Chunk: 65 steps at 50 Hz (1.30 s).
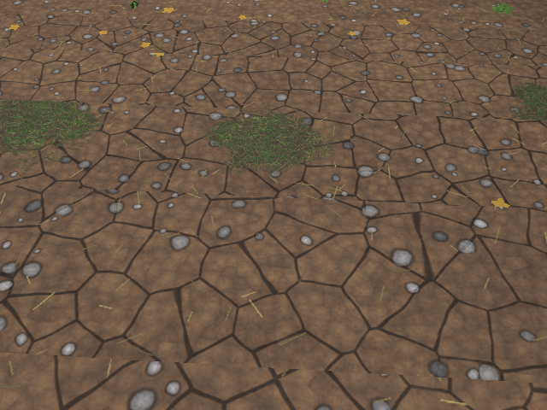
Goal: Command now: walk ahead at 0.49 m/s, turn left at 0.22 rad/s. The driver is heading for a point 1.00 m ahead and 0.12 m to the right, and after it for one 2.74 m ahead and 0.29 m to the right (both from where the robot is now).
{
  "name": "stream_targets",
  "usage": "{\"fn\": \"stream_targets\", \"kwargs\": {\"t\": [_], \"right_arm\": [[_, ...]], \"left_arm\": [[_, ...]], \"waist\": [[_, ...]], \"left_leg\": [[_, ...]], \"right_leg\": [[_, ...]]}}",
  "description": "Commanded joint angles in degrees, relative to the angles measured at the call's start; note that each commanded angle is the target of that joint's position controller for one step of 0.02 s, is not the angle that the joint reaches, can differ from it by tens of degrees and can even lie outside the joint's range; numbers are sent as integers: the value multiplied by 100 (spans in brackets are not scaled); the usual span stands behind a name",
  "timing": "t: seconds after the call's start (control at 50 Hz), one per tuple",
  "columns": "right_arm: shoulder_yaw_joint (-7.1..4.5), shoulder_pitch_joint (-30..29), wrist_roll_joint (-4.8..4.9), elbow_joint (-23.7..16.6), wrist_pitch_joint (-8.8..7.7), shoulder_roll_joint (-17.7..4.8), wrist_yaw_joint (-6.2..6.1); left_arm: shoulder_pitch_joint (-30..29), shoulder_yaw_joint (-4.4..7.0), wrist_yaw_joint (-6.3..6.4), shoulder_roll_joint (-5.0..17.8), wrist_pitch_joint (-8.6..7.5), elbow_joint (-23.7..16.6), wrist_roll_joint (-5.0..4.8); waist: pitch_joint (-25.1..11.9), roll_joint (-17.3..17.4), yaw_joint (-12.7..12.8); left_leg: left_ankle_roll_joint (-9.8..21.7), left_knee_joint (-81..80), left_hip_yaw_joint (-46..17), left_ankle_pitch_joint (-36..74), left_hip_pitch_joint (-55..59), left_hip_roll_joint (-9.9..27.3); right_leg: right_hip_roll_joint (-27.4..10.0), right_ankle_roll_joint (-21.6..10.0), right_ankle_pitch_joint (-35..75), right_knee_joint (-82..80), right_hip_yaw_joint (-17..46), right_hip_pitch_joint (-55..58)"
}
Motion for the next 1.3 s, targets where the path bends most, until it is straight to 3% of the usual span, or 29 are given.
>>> {"fn": "stream_targets", "kwargs": {"t": [0.02,0.06,0.14,0.28,0.32,0.34,0.36,0.38,0.4,0.46,0.54,0.64,0.74,0.78,0.82,0.84,0.86,0.88,0.9,0.96,1.0,1.02,1.06,1.1,1.14,1.22,1.26,1.28,1.3], "right_arm": [[65,-719,-163,-687,-64,-143,-275],[35,-1259,-237,-707,-32,-119,-183],[145,-1832,-68,-916,102,-49,-31],[-134,-2946,30,-1295,-8,-499,-196],[-408,-1793,164,-1006,-151,-1035,-258],[-379,-351,201,-653,-163,-1088,-272],[-395,1003,125,-249,-82,-1013,-322],[-487,920,-1,-53,-184,-1047,-403],[-492,27,90,-165,-253,-949,-442],[-174,-1167,141,-345,-275,-4,-489],[-271,-1080,-67,-248,-382,-242,-380],[-253,-534,-296,80,-278,-280,-48],[-224,-98,-224,311,-317,-363,-210],[-287,-507,-173,173,-306,-573,-248],[-392,-567,-170,127,-328,-711,-81],[-143,108,-267,162,-350,308,44],[-112,-668,25,-340,-402,370,67],[-256,-1543,66,-667,-321,-72,-44],[-337,-1628,-49,-613,-221,-363,-202],[-103,-1242,-365,-533,-48,314,-287],[-1,-1154,-437,-504,-66,406,-165],[11,-1453,-399,-529,-157,284,-87],[2,-2225,-245,-757,-212,82,-74],[-28,-2543,-155,-963,-39,-35,-83],[-7,-2888,-309,-1189,120,-176,-121],[8,-3228,-243,-1061,117,-300,-202],[-181,-1601,-128,-552,35,-525,-270],[-360,130,-125,-167,-50,-807,-250],[-441,1133,-119,69,-50,-967,-140]], "left_arm": [[-68,-243,94,-469,-210,-280,17],[-508,-144,253,-55,-480,-326,-299],[510,183,147,867,-532,208,-208],[1121,312,189,715,-317,585,-170],[767,376,152,792,-348,391,-134],[1668,118,65,32,-404,420,-8],[1273,137,-111,148,-392,465,-135],[111,242,-123,366,-371,221,-310],[-265,284,40,476,-413,199,-308],[-35,149,290,-28,-357,202,8],[-382,131,218,-11,-226,126,-160],[-569,70,15,-76,-212,-46,-66],[-1277,260,160,427,-333,-588,-85],[-581,361,248,478,-360,-484,-166],[1713,581,347,819,-496,236,-209],[2020,484,379,891,-506,263,-138],[2273,416,267,763,-598,291,30],[1422,430,213,670,-679,254,-19],[758,322,190,293,-624,190,-214],[78,59,272,-252,-430,86,-139],[354,50,413,-207,-458,223,-84],[676,-36,532,-406,-534,317,-54],[1189,-43,626,-143,-615,315,-149],[1481,-26,362,202,-544,460,-93],[1669,-72,204,213,-598,537,-252],[2419,-110,366,169,-371,1043,-340],[2216,-57,146,403,-177,1153,-167],[2589,-131,-87,61,-159,1329,73],[3280,-281,-200,-632,-133,1497,-97]], "waist": [[1013,-24,-84],[551,-495,-32],[598,-324,251],[463,-484,387],[-434,-269,-185],[-2079,768,-320],[-2288,723,-934],[-618,361,-1066],[254,345,-700],[139,191,169],[300,14,191],[239,299,249],[455,173,78],[290,200,499],[-543,-742,1317],[-1365,-1796,979],[-614,-1211,1270],[698,-711,1002],[529,8,680],[433,-6,60],[218,-303,85],[284,-54,311],[152,-118,742],[512,-351,643],[927,-217,661],[1124,-80,1102],[725,112,236],[-249,441,-317],[-2074,1489,-403]], "left_leg": [[305,-2550,-687,2681,-2693,1531],[204,-4973,399,3665,-467,1348],[104,-6744,695,3717,261,1035],[473,-7843,1010,3199,636,614],[962,-7277,964,3767,3529,507],[2162,-7577,-1120,3754,6678,1953],[2317,-8899,-2998,2237,7155,2756],[1584,-9353,-2641,753,5948,2465],[1339,-9530,-1990,733,4576,2285],[1301,-10078,-1049,1873,2762,2036],[1317,-10413,-260,2675,2404,1821],[1245,-9761,534,3342,1032,1452],[1161,-8778,-1,4366,3199,1953],[968,-7924,381,5565,2735,1755],[671,-4693,815,4601,820,835],[282,-2367,858,-550,-478,-70],[393,-1939,-106,-748,-1942,-231],[359,-2116,-400,58,-2701,317],[272,-2245,-282,672,-2322,699],[90,-3805,-51,2085,-1289,1156],[117,-4365,498,3481,-339,1102],[20,-5267,190,5078,-807,1341],[-35,-7095,717,6788,-116,1133],[-78,-7031,1063,6227,1307,927],[-129,-7452,779,5416,865,1113],[-34,-9352,560,5365,592,1352],[195,-9586,970,5827,3109,1264],[805,-8138,927,6606,5864,1591],[2091,-6729,-112,8442,8296,2788]], "right_leg": [[-2425,-1727,95,-2325,2781,180],[-1266,-1402,422,-2450,1179,-995],[-1418,-1340,1798,-2226,957,-382],[-1589,-894,3381,-1485,660,1935],[-894,-318,4248,182,-48,527],[-209,158,1881,2144,-187,-1513],[334,144,-1845,3363,290,-2454],[-74,-182,-1526,3871,845,-3337],[-457,-271,-995,3770,838,-3268],[-877,-326,-482,3040,923,-1725],[-809,10,710,2017,710,-1870],[-455,234,2608,2157,456,-399],[-454,105,709,1826,496,-1643],[-128,-58,402,1353,-2,-113],[-10,-668,1008,890,93,2934],[-1387,-2095,2709,348,2193,4014],[-2194,-2571,2409,-685,4142,3526],[-2441,-2314,1078,-827,4426,2231],[-2305,-2137,696,-686,3934,1480],[-1435,-1637,414,-719,2339,-494],[-836,-1335,149,-455,1480,-1312],[-688,-1121,-79,-60,1437,-950],[-262,-804,-728,454,885,-1207],[-530,-934,-1418,207,1163,-2360],[-924,-1159,-1698,379,1796,-1573],[-876,-940,-1269,1278,2210,614],[-625,-735,-145,2726,1893,-186],[-261,-263,397,4122,1372,-1583],[402,229,-2431,6505,901,-2721]]}}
